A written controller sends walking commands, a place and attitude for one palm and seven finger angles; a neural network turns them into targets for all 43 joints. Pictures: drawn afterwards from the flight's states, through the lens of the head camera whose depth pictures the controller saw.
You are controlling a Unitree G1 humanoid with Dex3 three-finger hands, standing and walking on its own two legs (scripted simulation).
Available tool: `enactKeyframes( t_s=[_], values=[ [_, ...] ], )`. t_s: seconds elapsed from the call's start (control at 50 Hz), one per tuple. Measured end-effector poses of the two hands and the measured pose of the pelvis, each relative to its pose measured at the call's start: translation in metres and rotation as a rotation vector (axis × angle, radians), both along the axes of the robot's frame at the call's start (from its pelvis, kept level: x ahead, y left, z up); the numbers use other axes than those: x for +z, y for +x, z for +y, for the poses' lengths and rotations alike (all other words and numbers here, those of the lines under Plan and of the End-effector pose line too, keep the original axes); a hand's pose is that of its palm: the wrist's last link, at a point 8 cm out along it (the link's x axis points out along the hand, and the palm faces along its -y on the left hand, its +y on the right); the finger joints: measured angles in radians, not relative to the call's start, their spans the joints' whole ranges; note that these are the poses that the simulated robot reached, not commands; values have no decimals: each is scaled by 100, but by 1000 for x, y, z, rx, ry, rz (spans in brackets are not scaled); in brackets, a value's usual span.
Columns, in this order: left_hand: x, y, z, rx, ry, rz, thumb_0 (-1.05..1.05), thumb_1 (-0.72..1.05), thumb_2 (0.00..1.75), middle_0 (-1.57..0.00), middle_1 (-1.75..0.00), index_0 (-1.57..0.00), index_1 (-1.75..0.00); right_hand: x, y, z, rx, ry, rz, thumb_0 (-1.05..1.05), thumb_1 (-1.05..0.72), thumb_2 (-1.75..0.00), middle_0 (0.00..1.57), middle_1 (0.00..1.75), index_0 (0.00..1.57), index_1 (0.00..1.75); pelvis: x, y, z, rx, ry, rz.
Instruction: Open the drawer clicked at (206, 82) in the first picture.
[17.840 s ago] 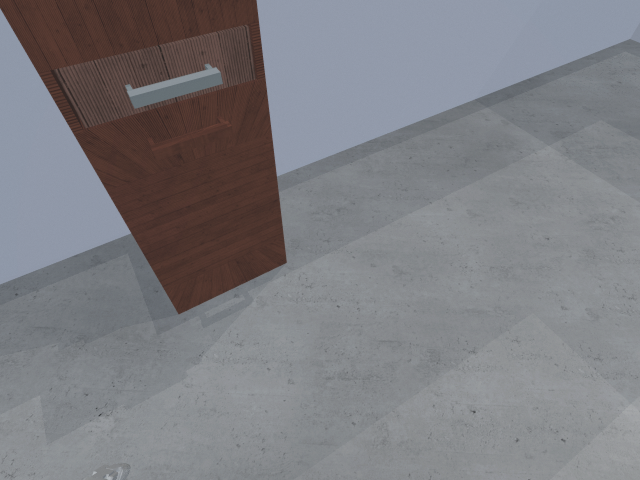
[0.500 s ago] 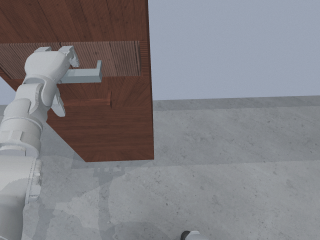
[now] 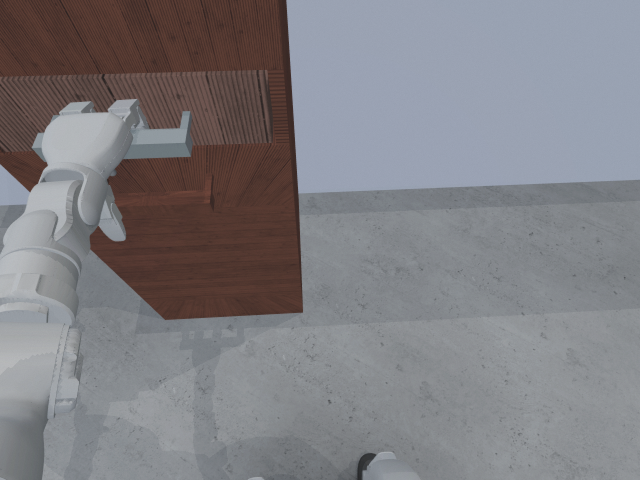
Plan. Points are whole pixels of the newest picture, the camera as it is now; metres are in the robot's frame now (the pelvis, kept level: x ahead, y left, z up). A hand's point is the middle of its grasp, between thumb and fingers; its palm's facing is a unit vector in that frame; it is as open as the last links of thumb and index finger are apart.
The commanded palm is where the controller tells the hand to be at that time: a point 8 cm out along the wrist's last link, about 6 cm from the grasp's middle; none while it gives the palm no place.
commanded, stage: lower the fingers behind the handle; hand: left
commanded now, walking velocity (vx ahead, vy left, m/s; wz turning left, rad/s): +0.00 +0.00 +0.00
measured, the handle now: (119, 132) +0.54 +0.25 +0.08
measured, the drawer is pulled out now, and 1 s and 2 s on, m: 0.00 0.00 0.03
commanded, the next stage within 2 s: close the thumb around the handle in 0.26 s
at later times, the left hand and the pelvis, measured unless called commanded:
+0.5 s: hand (110, 170) +0.50 +0.26 +0.06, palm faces -0.06 -0.02 -1.00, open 13.3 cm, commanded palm +0.48 +0.26 +0.12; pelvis +0.00 +0.01 +0.00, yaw +0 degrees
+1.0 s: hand (108, 173) +0.49 +0.26 +0.06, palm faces -0.06 -0.01 -1.00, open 5.9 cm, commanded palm +0.48 +0.26 +0.12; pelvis +0.00 +0.01 +0.00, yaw +0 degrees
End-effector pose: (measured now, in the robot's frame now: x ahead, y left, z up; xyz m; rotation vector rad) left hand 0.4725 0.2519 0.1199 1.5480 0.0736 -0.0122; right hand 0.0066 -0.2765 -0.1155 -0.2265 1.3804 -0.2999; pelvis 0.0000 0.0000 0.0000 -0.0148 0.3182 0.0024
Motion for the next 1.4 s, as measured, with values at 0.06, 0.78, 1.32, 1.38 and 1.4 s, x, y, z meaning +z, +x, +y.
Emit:
enactKeyframes(
  t_s=[0.06,0.78,1.32,1.38,1.4],
  values=[
    [0,-1,2,9,-3,-1,0,-48,31,-31,-120,-32,-120,-1,0,0,3,1,-1,0,-90,-90,20,30,20,30,0,-1,0,1,0,-2],
    [-2,4,6,4,-7,8,0,21,61,-36,-128,-37,-128,-2,-7,11,-7,11,20,0,-90,-90,20,30,20,30,-2,0,7,0,-7,6],
    [-3,-2,5,9,2,4,0,67,78,-33,-135,-39,-135,0,7,4,3,9,-5,0,-90,-90,20,30,20,30,1,5,3,0,-5,-1],
    [-3,-6,6,8,-5,-3,1,67,78,-32,-135,-39,-135,-1,10,5,0,17,-9,0,-90,-90,20,30,20,30,2,7,3,-5,-4,-6],
    [-3,-8,6,7,-7,-4,1,67,78,-32,-135,-39,-135,-1,12,6,-1,20,-12,0,-90,-90,20,30,20,30,2,8,4,-6,-4,-8]
  ],
)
